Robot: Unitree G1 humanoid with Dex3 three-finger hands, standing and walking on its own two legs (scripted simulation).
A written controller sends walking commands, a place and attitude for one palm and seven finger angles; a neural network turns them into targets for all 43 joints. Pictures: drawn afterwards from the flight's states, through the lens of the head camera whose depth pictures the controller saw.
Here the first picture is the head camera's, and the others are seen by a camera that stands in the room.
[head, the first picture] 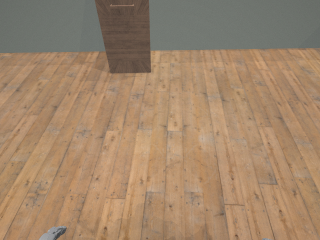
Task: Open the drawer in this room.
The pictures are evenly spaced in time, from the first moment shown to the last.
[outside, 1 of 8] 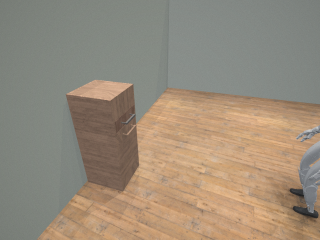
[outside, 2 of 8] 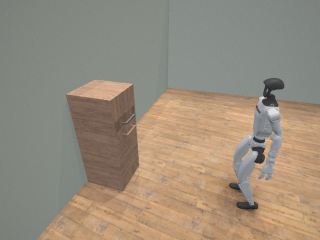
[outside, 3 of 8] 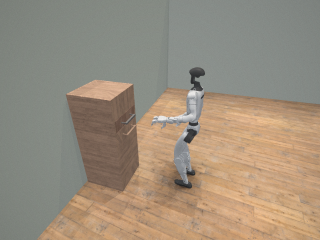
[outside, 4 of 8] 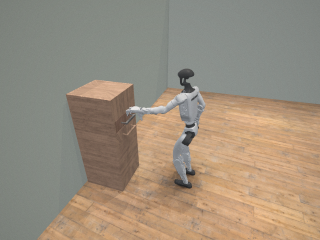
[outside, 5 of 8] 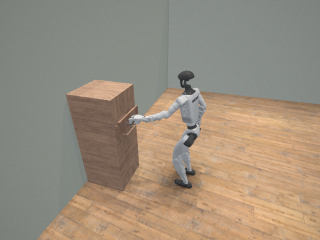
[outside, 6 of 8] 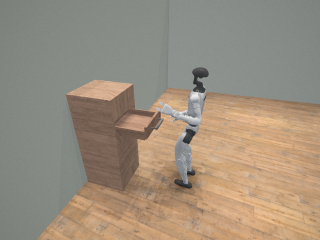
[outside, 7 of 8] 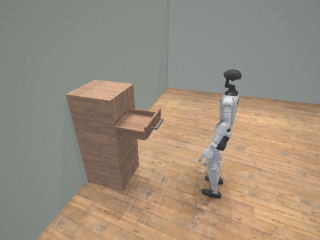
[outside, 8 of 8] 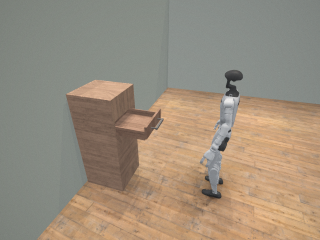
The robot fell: no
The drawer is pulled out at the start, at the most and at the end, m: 0.00 0.30 0.30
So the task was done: yes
